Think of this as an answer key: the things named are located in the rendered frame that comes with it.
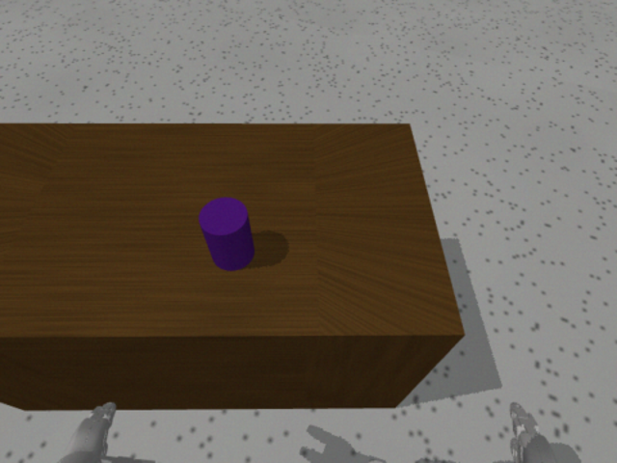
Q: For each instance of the right robot hand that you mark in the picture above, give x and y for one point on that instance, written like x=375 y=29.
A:
x=528 y=446

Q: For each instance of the left robot hand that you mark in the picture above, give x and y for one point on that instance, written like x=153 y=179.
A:
x=91 y=435

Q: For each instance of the can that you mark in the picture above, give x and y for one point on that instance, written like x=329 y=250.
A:
x=226 y=228

